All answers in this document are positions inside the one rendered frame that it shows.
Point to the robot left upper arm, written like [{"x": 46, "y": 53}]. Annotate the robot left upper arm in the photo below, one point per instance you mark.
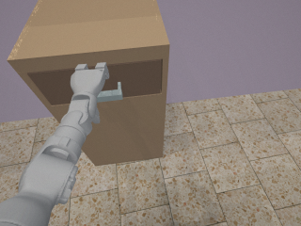
[{"x": 49, "y": 182}]

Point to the robot left hand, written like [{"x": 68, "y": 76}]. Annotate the robot left hand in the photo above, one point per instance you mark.
[{"x": 90, "y": 81}]

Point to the drawer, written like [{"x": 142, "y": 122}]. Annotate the drawer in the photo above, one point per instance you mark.
[{"x": 136, "y": 79}]

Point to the handle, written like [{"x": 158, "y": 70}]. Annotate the handle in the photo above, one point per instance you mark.
[{"x": 110, "y": 95}]

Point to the left robot forearm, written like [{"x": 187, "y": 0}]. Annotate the left robot forearm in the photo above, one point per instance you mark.
[{"x": 71, "y": 133}]

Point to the cabinet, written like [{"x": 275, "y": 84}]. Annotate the cabinet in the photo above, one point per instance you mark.
[{"x": 61, "y": 34}]

